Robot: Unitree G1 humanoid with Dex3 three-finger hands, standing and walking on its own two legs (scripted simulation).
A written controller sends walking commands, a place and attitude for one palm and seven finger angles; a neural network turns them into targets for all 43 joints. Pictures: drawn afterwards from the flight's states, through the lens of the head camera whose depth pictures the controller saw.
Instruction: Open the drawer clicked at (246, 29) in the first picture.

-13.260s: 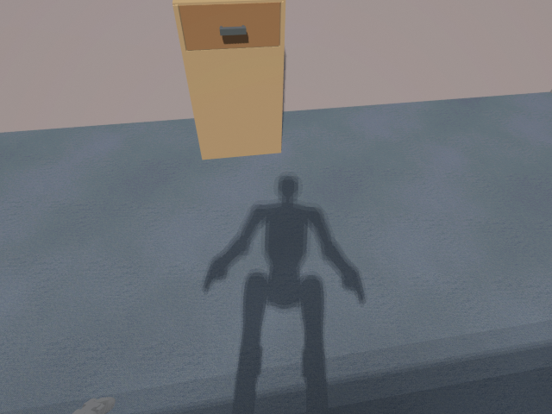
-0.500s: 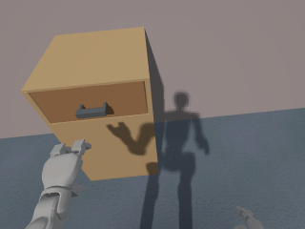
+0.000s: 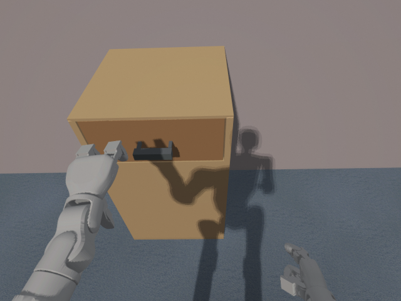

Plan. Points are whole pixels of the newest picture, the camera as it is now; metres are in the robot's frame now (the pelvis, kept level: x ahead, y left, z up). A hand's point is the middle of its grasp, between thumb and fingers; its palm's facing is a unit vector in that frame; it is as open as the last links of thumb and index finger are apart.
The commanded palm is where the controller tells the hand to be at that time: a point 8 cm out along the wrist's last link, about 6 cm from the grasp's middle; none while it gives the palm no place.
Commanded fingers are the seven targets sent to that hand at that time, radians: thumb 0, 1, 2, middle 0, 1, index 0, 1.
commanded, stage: raise the hand with hooked fingers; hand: left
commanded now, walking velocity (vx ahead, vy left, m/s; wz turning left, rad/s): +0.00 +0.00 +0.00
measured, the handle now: (154, 149) +0.52 +0.22 -0.05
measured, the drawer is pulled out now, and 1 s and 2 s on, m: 0.00 0.00 0.00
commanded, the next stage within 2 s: move the hooked fingers above the handle in 0.48 s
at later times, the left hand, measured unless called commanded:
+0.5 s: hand (120, 181) +0.31 +0.21 +0.08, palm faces +0.10 -0.07 -0.99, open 13.8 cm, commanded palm +0.28 +0.21 +0.14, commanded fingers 0.00 -0.50 0.30 -0.30 -1.20 -0.30 -1.20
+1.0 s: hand (131, 170) +0.36 +0.21 +0.06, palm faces +0.01 -0.05 -1.00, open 13.9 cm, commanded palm +0.34 +0.22 +0.12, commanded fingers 0.00 -0.50 0.30 -0.30 -1.20 -0.30 -1.20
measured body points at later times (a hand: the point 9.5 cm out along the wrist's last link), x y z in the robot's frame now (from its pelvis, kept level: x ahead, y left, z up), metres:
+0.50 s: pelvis +0.01 -0.03 +0.00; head +0.02 -0.06 +0.45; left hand +0.30 +0.21 +0.14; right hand +0.18 -0.26 -0.12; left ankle +0.01 +0.09 -0.73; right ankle -0.01 -0.15 -0.73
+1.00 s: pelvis +0.01 -0.05 +0.00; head +0.03 -0.08 +0.45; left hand +0.35 +0.21 +0.12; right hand +0.18 -0.29 -0.12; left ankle +0.01 +0.09 -0.73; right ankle -0.01 -0.15 -0.73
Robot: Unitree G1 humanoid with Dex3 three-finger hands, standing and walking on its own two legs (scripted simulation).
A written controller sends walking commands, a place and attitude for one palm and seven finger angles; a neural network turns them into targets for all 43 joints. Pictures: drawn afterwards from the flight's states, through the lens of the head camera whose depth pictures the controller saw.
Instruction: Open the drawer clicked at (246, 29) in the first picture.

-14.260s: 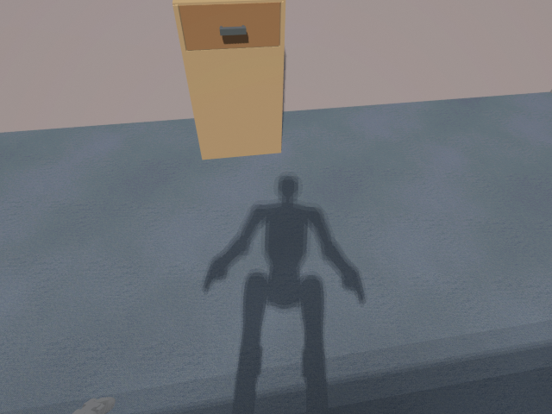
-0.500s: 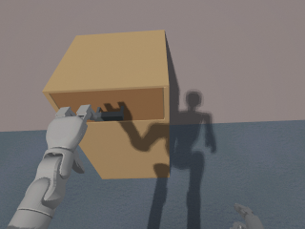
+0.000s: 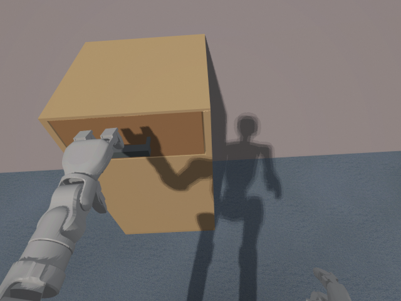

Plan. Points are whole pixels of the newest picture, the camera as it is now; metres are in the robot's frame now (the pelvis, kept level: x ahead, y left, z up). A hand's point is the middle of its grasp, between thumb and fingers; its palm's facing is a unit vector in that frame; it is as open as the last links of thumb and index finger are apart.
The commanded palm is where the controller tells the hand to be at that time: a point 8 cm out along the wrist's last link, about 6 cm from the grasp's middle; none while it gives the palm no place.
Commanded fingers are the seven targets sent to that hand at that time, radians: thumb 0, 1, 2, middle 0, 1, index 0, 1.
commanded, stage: move the hooked fingers above the handle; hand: left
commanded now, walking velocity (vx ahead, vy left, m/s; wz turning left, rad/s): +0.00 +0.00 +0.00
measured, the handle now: (131, 145) +0.52 +0.26 -0.04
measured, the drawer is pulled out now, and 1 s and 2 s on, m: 0.00 0.00 0.00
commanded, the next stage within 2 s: lower the fingers behind the handle in 1.78 s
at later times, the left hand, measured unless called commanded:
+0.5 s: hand (107, 158) +0.40 +0.27 +0.04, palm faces -0.01 -0.04 -1.00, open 13.8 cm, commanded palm +0.39 +0.27 +0.10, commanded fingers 0.00 -0.50 0.30 -0.30 -1.20 -0.30 -1.20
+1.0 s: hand (114, 148) +0.45 +0.27 +0.02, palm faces -0.06 -0.02 -1.00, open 13.8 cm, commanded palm +0.45 +0.28 +0.07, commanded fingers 0.00 -0.50 0.30 -0.30 -1.20 -0.30 -1.20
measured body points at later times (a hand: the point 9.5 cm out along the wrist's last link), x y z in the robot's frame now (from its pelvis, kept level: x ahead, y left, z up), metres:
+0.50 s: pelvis +0.00 +0.03 -0.01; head +0.05 +0.01 +0.44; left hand +0.40 +0.27 +0.09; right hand +0.10 -0.23 -0.14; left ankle +0.00 +0.13 -0.73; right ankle -0.02 -0.10 -0.73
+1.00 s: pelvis +0.00 +0.02 -0.02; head +0.08 +0.02 +0.43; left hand +0.45 +0.27 +0.08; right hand +0.03 -0.25 -0.15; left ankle +0.00 +0.13 -0.73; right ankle -0.02 -0.10 -0.73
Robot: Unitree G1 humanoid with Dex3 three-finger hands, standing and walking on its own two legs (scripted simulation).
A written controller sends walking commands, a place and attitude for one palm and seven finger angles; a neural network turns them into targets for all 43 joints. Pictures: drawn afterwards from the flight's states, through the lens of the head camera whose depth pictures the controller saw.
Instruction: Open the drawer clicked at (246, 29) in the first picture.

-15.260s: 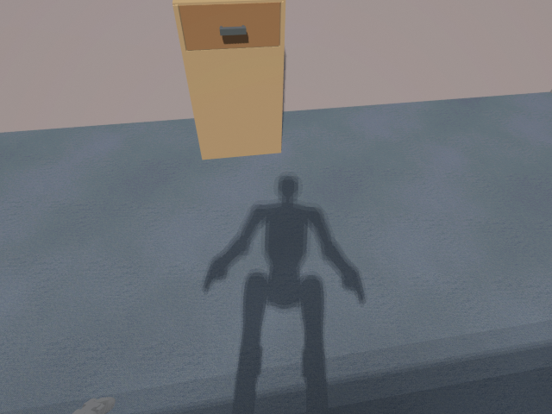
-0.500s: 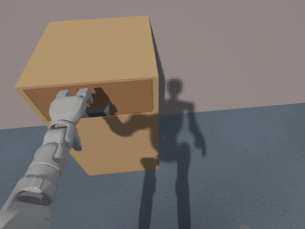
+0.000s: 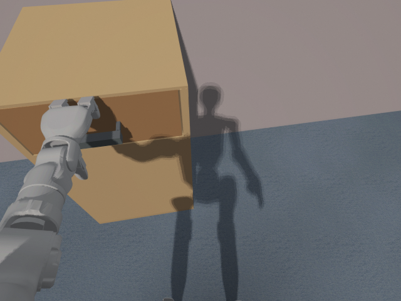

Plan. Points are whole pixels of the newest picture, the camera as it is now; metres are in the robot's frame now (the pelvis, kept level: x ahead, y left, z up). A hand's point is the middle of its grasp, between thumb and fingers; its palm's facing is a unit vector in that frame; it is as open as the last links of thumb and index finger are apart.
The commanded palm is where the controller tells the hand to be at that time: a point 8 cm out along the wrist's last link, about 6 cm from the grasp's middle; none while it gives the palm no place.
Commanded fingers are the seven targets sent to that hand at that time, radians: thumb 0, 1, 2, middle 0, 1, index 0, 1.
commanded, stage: move the hooked fingers above the handle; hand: left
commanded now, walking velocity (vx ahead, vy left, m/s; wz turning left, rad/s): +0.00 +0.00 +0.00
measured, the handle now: (99, 133) +0.51 +0.25 -0.03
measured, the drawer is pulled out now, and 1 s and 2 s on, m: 0.00 0.00 0.00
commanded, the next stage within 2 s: lower the fingers behind the handle in 0.78 s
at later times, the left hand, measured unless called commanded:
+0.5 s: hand (72, 136) +0.46 +0.28 +0.03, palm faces -0.06 -0.02 -1.00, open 13.8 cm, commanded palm +0.45 +0.27 +0.09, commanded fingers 0.00 -0.50 0.30 -0.30 -1.20 -0.30 -1.20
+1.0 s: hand (73, 136) +0.46 +0.28 +0.03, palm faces -0.05 -0.03 -1.00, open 13.7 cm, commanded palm +0.45 +0.27 +0.08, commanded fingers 0.00 -0.50 0.30 -0.30 -1.20 -0.30 -1.20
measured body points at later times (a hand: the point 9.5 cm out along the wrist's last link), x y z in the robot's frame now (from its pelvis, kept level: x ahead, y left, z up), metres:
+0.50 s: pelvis +0.00 +0.01 -0.01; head +0.08 +0.01 +0.44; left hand +0.46 +0.28 +0.09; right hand +0.01 -0.27 -0.13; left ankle +0.00 +0.11 -0.71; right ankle -0.02 -0.13 -0.71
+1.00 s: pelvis +0.00 +0.01 -0.01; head +0.08 +0.02 +0.44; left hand +0.46 +0.28 +0.09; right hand +0.02 -0.26 -0.13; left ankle +0.00 +0.11 -0.71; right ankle -0.02 -0.13 -0.71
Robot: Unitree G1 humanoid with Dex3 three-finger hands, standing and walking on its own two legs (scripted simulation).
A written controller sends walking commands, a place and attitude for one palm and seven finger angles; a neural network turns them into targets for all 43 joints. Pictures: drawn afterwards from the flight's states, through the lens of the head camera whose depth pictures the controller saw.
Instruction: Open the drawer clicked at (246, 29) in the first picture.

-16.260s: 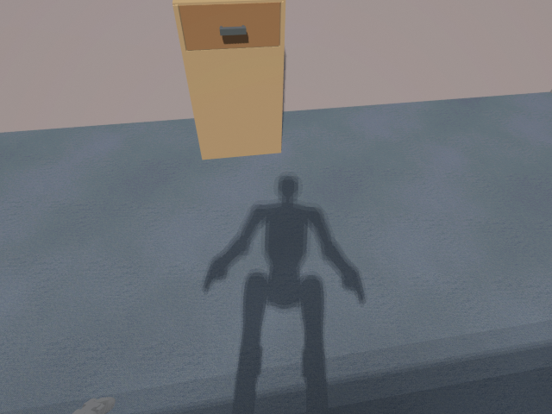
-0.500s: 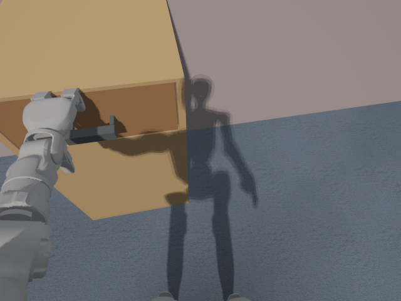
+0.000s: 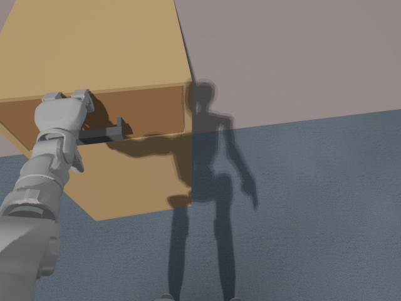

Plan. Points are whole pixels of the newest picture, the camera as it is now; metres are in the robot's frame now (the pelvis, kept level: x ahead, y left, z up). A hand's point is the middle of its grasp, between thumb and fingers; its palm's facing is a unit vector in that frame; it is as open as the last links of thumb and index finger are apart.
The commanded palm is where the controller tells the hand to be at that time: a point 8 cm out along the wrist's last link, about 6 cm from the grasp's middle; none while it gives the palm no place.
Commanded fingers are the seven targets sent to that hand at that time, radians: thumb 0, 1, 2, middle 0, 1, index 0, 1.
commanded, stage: lower the fingers behind the handle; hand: left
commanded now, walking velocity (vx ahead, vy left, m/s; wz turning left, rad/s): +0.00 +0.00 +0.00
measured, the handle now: (99, 129) +0.51 +0.24 -0.02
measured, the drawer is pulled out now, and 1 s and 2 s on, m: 0.00 0.00 0.00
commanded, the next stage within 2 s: close the thumb around the handle in 1.48 s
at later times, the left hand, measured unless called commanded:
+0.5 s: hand (84, 144) +0.45 +0.26 -0.01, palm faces -0.14 +0.00 -0.99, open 13.8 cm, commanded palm +0.46 +0.25 +0.05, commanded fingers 0.00 -0.50 0.30 -0.30 -1.20 -0.30 -1.20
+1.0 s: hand (83, 146) +0.46 +0.27 -0.01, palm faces -0.08 +0.01 -1.00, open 13.9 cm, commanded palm +0.45 +0.25 +0.02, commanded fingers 0.00 -0.50 0.30 -0.30 -1.20 -0.30 -1.20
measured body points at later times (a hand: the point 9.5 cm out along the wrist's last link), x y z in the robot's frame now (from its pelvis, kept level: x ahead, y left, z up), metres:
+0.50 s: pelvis -0.02 -0.01 -0.02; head +0.09 +0.00 +0.42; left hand +0.46 +0.26 +0.05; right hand +0.00 -0.29 -0.14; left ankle +0.00 +0.10 -0.70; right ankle -0.02 -0.14 -0.70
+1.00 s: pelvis -0.03 +0.00 -0.03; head +0.08 +0.01 +0.41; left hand +0.45 +0.26 +0.04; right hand -0.01 -0.27 -0.15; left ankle +0.00 +0.10 -0.70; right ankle -0.02 -0.14 -0.70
